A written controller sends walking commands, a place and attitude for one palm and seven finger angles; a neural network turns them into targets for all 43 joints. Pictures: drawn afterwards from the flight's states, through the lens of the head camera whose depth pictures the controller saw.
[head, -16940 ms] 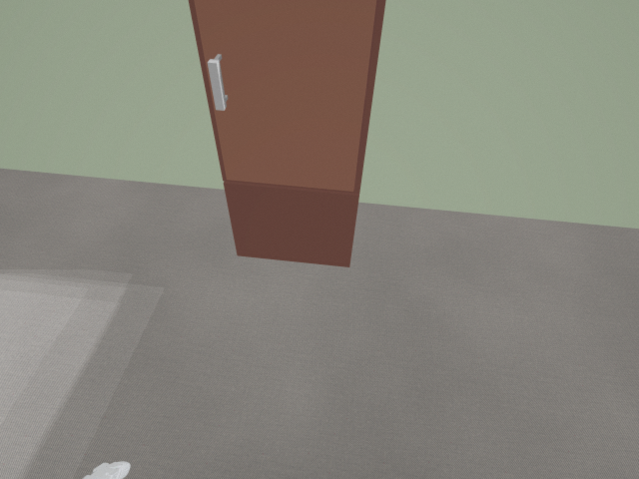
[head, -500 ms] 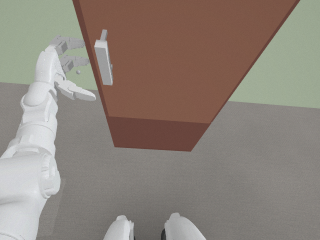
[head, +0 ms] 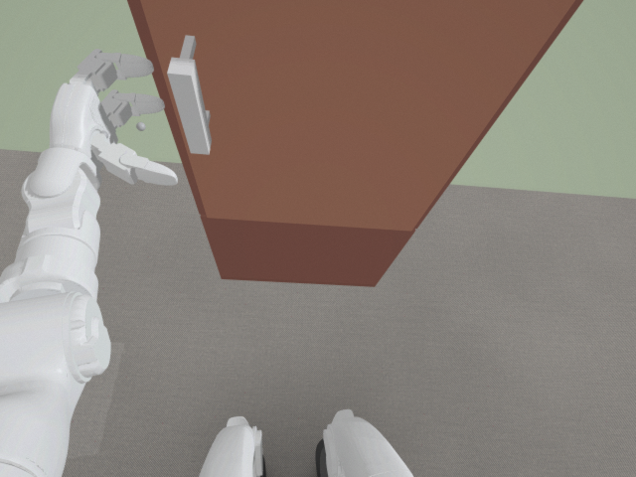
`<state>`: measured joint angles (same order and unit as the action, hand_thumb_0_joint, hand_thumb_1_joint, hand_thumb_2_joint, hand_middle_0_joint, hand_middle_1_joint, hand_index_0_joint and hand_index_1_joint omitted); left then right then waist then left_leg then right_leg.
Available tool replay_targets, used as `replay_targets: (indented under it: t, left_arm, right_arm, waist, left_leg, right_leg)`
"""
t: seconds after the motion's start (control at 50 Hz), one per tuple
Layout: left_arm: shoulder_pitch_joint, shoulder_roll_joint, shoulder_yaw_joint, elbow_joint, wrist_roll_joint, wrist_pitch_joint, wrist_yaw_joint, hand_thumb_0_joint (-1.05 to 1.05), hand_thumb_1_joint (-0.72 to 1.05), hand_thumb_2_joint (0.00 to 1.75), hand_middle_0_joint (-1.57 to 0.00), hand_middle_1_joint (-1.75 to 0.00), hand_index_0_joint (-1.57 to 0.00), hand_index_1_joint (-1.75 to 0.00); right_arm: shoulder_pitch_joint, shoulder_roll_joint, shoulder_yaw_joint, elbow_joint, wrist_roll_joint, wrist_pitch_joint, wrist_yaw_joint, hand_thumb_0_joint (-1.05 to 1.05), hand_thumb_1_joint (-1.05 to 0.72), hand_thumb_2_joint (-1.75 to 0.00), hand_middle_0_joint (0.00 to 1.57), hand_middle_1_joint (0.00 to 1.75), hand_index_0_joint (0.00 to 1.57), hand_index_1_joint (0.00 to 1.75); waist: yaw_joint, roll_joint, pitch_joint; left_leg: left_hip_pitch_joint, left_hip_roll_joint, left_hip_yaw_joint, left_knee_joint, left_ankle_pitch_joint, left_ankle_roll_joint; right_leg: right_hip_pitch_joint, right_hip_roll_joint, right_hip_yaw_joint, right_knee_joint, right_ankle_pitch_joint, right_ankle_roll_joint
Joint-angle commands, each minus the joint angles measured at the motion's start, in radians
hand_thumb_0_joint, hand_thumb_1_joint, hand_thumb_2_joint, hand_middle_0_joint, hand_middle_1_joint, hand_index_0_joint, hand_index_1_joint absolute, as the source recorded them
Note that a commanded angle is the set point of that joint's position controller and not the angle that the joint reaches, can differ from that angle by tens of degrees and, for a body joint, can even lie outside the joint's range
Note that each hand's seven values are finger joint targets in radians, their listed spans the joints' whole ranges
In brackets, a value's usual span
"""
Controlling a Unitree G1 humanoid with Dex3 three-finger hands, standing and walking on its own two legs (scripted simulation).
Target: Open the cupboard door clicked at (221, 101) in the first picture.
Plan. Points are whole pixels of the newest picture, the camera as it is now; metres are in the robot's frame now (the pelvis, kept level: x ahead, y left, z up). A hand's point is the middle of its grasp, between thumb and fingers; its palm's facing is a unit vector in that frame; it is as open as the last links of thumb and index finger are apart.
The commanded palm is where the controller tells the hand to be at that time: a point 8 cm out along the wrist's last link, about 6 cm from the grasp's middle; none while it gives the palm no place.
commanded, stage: slide the fingers in behind the handle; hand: left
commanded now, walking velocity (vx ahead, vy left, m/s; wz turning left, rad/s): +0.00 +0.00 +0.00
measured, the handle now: (195, 98) +0.56 +0.11 +0.09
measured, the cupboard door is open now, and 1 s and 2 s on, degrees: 0 0 0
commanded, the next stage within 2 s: close the thumb around the handle in 1.50 s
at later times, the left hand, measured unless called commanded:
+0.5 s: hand (172, 134) +0.51 +0.14 +0.08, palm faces -0.12 -0.99 -0.01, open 14.0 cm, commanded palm +0.50 +0.18 +0.08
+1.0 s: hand (204, 137) +0.50 +0.10 +0.08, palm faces -0.11 -0.99 -0.02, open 14.0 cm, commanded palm +0.49 +0.15 +0.08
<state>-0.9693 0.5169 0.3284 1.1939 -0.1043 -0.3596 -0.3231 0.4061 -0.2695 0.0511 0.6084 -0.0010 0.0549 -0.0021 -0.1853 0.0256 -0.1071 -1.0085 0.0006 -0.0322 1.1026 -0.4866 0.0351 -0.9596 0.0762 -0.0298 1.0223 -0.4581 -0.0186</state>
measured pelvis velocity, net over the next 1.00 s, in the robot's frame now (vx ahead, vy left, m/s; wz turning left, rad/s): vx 0.00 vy -0.01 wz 0.01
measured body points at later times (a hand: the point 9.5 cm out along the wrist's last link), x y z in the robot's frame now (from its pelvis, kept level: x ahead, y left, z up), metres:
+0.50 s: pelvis +0.00 +0.00 +0.00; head +0.13 +0.03 +0.43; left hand +0.51 +0.19 +0.08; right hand +0.02 -0.26 -0.11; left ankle +0.01 +0.09 -0.66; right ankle +0.01 -0.11 -0.66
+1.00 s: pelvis +0.00 -0.01 +0.00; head +0.11 +0.01 +0.44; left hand +0.50 +0.15 +0.08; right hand +0.01 -0.26 -0.11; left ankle +0.01 +0.09 -0.66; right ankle +0.01 -0.11 -0.66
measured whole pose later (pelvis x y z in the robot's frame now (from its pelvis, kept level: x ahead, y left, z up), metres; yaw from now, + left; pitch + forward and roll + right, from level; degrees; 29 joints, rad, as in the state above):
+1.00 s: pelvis +0.00 -0.01 +0.00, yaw +1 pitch +21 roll -2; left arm -0.94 0.34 0.24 1.18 -0.06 -0.40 -0.13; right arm 0.40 -0.25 0.03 0.60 -0.02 0.05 0.04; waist -0.18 0.03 -0.12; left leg -0.97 -0.01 -0.02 1.09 -0.48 0.03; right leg -0.93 0.07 -0.02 1.04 -0.47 -0.03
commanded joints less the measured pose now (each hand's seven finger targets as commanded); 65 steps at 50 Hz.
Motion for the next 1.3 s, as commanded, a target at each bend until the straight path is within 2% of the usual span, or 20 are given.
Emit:
replay_targets:
  t: [0.0,0.06,0.14,0.26,0.28,0.38,0.44,0.5,0.56,0.62,0.68,0.72,0.82,0.88,1.02,1.04,1.08,1.14,1.2,1.28]
  left_arm:
    - [-0.424,0.224,0.048,-0.216,-0.019,-0.072,0.003,0.0,-0.5,0.3,-0.3,-1.2,-0.3,-1.2]
    - [-0.408,0.255,0.072,-0.23,-0.008,-0.059,0.013,0.0,-0.5,0.3,-0.3,-1.2,-0.3,-1.2]
    - [-0.425,0.17,0.017,-0.271,-0.017,-0.066,0.028,0.0,-0.5,0.3,-0.3,-1.2,-0.3,-1.2]
    - [-0.427,0.129,-0.004,-0.258,-0.018,-0.088,0.045,0.0,-0.5,0.3,-0.3,-1.2,-0.3,-1.2]
    - [-0.424,0.084,-0.039,-0.257,-0.018,-0.086,0.048,0.0,-0.5,0.3,-0.3,-1.2,-0.3,-1.2]
    - [-0.428,0.077,-0.036,-0.207,-0.003,-0.074,0.081,0.0,-0.5,0.3,-0.3,-1.2,-0.3,-1.2]
    - [-0.454,0.077,-0.028,-0.243,-0.003,-0.095,0.1,0.0,-0.5,0.3,-0.3,-1.2,-0.3,-1.2]
    - [-0.505,0.043,-0.053,-0.262,0.006,-0.112,0.122,0.0,-0.5,0.3,-0.3,-1.2,-0.3,-1.2]
    - [-0.491,0.082,-0.023,-0.268,0.018,-0.122,0.141,0.0,-0.5,0.3,-0.3,-1.2,-0.3,-1.2]
    - [-0.478,0.053,-0.044,-0.255,0.027,-0.114,0.152,0.0,-0.5,0.3,-0.3,-1.2,-0.3,-1.2]
    - [-0.485,-0.021,-0.096,-0.291,0.022,-0.122,0.152,0.0,-0.5,0.3,-0.3,-1.2,-0.3,-1.2]
    - [-0.434,0.008,-0.066,-0.271,0.014,-0.113,0.154,0.0,-0.5,0.3,-0.3,-1.2,-0.3,-1.2]
    - [-0.39,0.011,-0.053,-0.199,0.013,-0.083,0.166,0.0,-0.5,0.3,-0.3,-1.2,-0.3,-1.2]
    - [-0.422,0.0,-0.062,-0.211,0.023,-0.099,0.182,0.0,-0.5,0.3,-0.3,-1.2,-0.3,-1.2]
    - [-0.5,-0.014,-0.079,-0.241,0.03,-0.14,0.2,0.0,-0.5,0.3,-0.3,-1.2,-0.3,-1.2]
    - [-0.498,0.015,-0.053,-0.243,0.031,-0.143,0.205,0.0,-0.5,0.3,-0.3,-1.2,-0.3,-1.2]
    - [-0.498,-0.025,-0.089,-0.217,0.037,-0.128,0.206,0.0,-0.5,0.3,-0.3,-1.2,-0.3,-1.2]
    - [-0.502,0.09,-0.008,-0.227,0.041,-0.116,0.211,0.0,-0.5,0.3,-0.3,-1.2,-0.3,-1.2]
    - [-0.481,0.005,-0.066,-0.252,0.038,-0.119,0.197,0.0,-0.5,0.3,-0.3,-1.2,-0.3,-1.2]
    - [-0.469,0.019,-0.055,-0.227,0.024,-0.108,0.187,0.0,-0.5,0.3,-0.3,-1.2,-0.3,-1.2]
  right_arm:
    - [0.17,-0.185,-0.073,-0.046,0.001,-0.009,-0.003,0.0,-0.9,-0.9,0.2,0.3,0.2,0.3]
    - [0.175,-0.185,-0.074,-0.054,0.003,-0.004,-0.002,0.0,-0.9,-0.9,0.2,0.3,0.2,0.3]
    - [0.169,-0.171,-0.075,-0.062,0.002,-0.004,0.003,0.0,-0.9,-0.9,0.2,0.3,0.2,0.3]
    - [0.167,-0.175,-0.083,-0.041,-0.001,-0.006,0.009,0.0,-0.9,-0.9,0.2,0.3,0.2,0.3]
    - [0.162,-0.171,-0.084,-0.042,0.001,-0.007,0.013,0.0,-0.9,-0.9,0.2,0.3,0.2,0.3]
    - [0.161,-0.174,-0.084,-0.04,-0.003,-0.004,0.017,0.0,-0.9,-0.9,0.2,0.3,0.2,0.3]
    - [0.159,-0.172,-0.084,-0.049,-0.007,-0.01,0.018,0.0,-0.9,-0.9,0.2,0.3,0.2,0.3]
    - [0.153,-0.168,-0.086,-0.042,-0.013,-0.015,0.022,0.0,-0.9,-0.9,0.2,0.3,0.2,0.3]
    - [0.156,-0.17,-0.086,-0.043,-0.014,-0.014,0.023,0.0,-0.9,-0.9,0.2,0.3,0.2,0.3]
    - [0.152,-0.167,-0.086,-0.046,-0.014,-0.011,0.027,0.0,-0.9,-0.9,0.2,0.3,0.2,0.3]
    - [0.149,-0.16,-0.092,-0.044,-0.015,-0.012,0.03,0.0,-0.9,-0.9,0.2,0.3,0.2,0.3]
    - [0.153,-0.164,-0.093,-0.043,-0.011,-0.009,0.03,0.0,-0.9,-0.9,0.2,0.3,0.2,0.3]
    - [0.152,-0.16,-0.087,-0.051,-0.008,-0.003,0.029,0.0,-0.9,-0.9,0.2,0.3,0.2,0.3]
    - [0.145,-0.157,-0.085,-0.054,-0.012,-0.01,0.03,0.0,-0.9,-0.9,0.2,0.3,0.2,0.3]
    - [0.141,-0.156,-0.089,-0.043,-0.016,-0.027,0.031,0.0,-0.9,-0.9,0.2,0.3,0.2,0.3]
    - [0.149,-0.159,-0.09,-0.045,-0.017,-0.029,0.029,0.0,-0.9,-0.9,0.2,0.3,0.2,0.3]
    - [0.141,-0.156,-0.09,-0.04,-0.016,-0.028,0.029,0.0,-0.9,-0.9,0.2,0.3,0.2,0.3]
    - [0.154,-0.167,-0.086,-0.049,-0.016,-0.027,0.022,0.0,-0.9,-0.9,0.2,0.3,0.2,0.3]
    - [0.143,-0.153,-0.087,-0.054,-0.014,-0.028,0.027,0.0,-0.9,-0.9,0.2,0.3,0.2,0.3]
    - [0.148,-0.159,-0.088,-0.053,-0.01,-0.024,0.025,0.0,-0.9,-0.9,0.2,0.3,0.2,0.3]
  waist:
    - [-0.002,0.122,-0.522]
    - [0.01,0.115,-0.537]
    - [-0.003,0.132,-0.493]
    - [-0.011,0.119,-0.488]
    - [-0.016,0.132,-0.474]
    - [-0.023,0.093,-0.433]
    - [-0.014,0.115,-0.464]
    - [-0.029,0.111,-0.495]
    - [-0.011,0.128,-0.545]
    - [-0.021,0.092,-0.513]
    - [-0.024,0.119,-0.543]
    - [-0.007,0.095,-0.528]
    - [-0.009,0.012,-0.425]
    - [-0.011,0.038,-0.41]
    - [-0.03,0.059,-0.472]
    - [-0.024,0.053,-0.487]
    - [-0.036,0.051,-0.476]
    - [-0.015,0.063,-0.518]
    - [-0.017,0.076,-0.537]
    - [-0.021,0.047,-0.488]
  left_leg:
    - [0.424,0.015,-0.036,-0.101,0.442,-0.001]
    - [0.413,0.013,-0.027,-0.104,0.453,0.001]
    - [0.438,0.012,-0.03,-0.11,0.458,0.0]
    - [0.479,0.02,-0.045,-0.113,0.461,-0.01]
    - [0.488,0.02,-0.047,-0.118,0.456,-0.011]
    - [0.449,0.017,-0.05,-0.117,0.417,-0.009]
    - [0.464,0.014,-0.051,-0.112,0.429,-0.01]
    - [0.474,0.016,-0.058,-0.104,0.418,-0.012]
    - [0.489,0.015,-0.057,-0.1,0.455,-0.015]
    - [0.452,0.011,-0.047,-0.106,0.415,-0.01]
    - [0.507,0.014,-0.052,-0.102,0.45,-0.014]
    - [0.482,0.01,-0.044,-0.111,0.442,-0.013]
    - [0.352,-0.003,-0.021,-0.127,0.347,0.0]
    - [0.346,-0.006,-0.019,-0.123,0.314,0.001]
    - [0.358,-0.009,-0.019,-0.107,0.291,0.002]
    - [0.358,-0.01,-0.022,-0.102,0.303,0.005]
    - [0.351,-0.01,-0.017,-0.102,0.287,0.004]
    - [0.322,-0.015,-0.012,-0.101,0.301,0.008]
    - [0.365,-0.012,-0.009,-0.1,0.338,0.004]
    - [0.334,-0.012,-0.008,-0.108,0.32,0.005]
  right_leg:
    - [0.186,-0.007,0.017,-0.108,0.367,-0.011]
    - [0.217,-0.008,0.02,-0.106,0.396,-0.009]
    - [0.191,-0.005,0.011,-0.113,0.389,-0.013]
    - [0.143,-0.005,0.004,-0.112,0.359,-0.012]
    - [0.126,-0.005,0.0,-0.116,0.346,-0.013]
    - [0.105,-0.009,-0.002,-0.112,0.318,-0.012]
    - [0.11,-0.01,0.0,-0.103,0.32,-0.017]
    - [0.097,-0.012,0.0,-0.096,0.308,-0.012]
    - [0.123,-0.013,0.003,-0.084,0.338,-0.015]
    - [0.14,-0.013,0.004,-0.095,0.331,-0.01]
    - [0.123,-0.011,-0.001,-0.095,0.348,-0.012]
    - [0.16,-0.009,0.003,-0.104,0.358,-0.014]
    - [0.206,-0.012,0.013,-0.122,0.342,-0.007]
    - [0.18,-0.015,0.017,-0.121,0.311,-0.009]
    - [0.178,-0.018,0.027,-0.113,0.295,-0.007]
    - [0.188,-0.018,0.027,-0.106,0.307,-0.009]
    - [0.177,-0.02,0.028,-0.114,0.301,-0.005]
    - [0.239,-0.022,0.039,-0.105,0.332,-0.008]
    - [0.23,-0.021,0.034,-0.109,0.363,-0.006]
    - [0.238,-0.018,0.036,-0.119,0.358,-0.005]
